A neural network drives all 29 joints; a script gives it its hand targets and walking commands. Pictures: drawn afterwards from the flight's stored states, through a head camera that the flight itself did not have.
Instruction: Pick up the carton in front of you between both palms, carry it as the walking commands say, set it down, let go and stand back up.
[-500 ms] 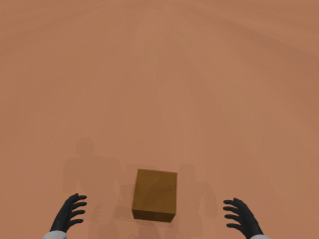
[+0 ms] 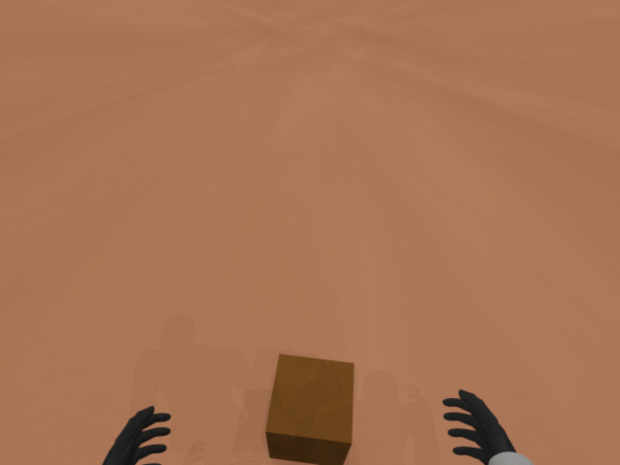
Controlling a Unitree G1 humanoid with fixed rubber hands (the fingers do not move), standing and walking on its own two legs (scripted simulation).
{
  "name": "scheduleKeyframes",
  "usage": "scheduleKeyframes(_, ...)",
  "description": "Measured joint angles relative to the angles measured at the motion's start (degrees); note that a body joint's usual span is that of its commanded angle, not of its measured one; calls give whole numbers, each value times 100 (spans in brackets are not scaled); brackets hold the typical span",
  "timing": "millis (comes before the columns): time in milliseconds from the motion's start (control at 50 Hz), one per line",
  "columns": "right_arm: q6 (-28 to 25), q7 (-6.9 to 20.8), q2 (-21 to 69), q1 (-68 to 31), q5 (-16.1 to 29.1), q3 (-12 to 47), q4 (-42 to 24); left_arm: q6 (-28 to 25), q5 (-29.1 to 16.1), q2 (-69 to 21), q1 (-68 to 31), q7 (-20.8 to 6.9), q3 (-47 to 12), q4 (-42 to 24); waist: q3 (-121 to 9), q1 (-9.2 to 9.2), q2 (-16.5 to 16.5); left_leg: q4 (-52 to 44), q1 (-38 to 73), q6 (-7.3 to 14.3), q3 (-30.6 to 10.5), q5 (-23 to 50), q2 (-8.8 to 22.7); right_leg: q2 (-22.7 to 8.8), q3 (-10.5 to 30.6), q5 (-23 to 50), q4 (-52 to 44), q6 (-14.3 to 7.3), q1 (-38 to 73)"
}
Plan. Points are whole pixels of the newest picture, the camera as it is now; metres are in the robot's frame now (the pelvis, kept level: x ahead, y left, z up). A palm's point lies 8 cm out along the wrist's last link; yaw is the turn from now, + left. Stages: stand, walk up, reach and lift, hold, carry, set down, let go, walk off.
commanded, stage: stand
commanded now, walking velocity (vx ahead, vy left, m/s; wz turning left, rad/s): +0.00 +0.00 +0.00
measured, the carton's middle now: (310, 411) +0.41 -0.03 -0.65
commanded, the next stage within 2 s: none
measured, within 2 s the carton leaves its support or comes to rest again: neither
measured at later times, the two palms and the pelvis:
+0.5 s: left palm out of the picture +0.14 +0.29 -0.08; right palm out of the picture +0.16 -0.29 -0.09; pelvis +0.02 +0.00 +0.00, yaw +1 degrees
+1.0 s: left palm out of the picture +0.11 +0.30 -0.09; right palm out of the picture +0.12 -0.30 -0.09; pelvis +0.01 +0.00 +0.01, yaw +1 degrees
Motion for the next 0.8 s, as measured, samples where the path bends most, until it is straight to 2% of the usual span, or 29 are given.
scheduleKeyframes(80, -597, -214, -195, -113, -51, -7, 686, -258, 222, 175, -65, 227, -29, 558, -371, -17, 70, 228, -446, -24, -46, -78, 45, 51, -52, -14, 88, -6, -372)
scheduleKeyframes(220, -1149, -244, -543, -132, -101, -97, 1579, -521, 265, 578, -57, 307, 130, 1195, -572, 3, 147, 223, -673, -29, -72, -88, 47, 53, -77, -21, 65, -24, -585)
scheduleKeyframes(440, -1353, -307, -674, -230, -83, 7, 2218, -648, 209, 675, -207, 371, 66, 1727, -589, 0, 183, 53, -521, -28, -95, -82, 43, 42, -92, -23, -104, -36, -426)
scheduleKeyframes(800, -1413, -340, -792, -297, -24, 99, 2830, -690, 164, 726, -357, 369, 18, 2369, -536, -9, 155, -273, -257, -35, -106, 91, 59, 41, -93, 159, -445, -46, -155)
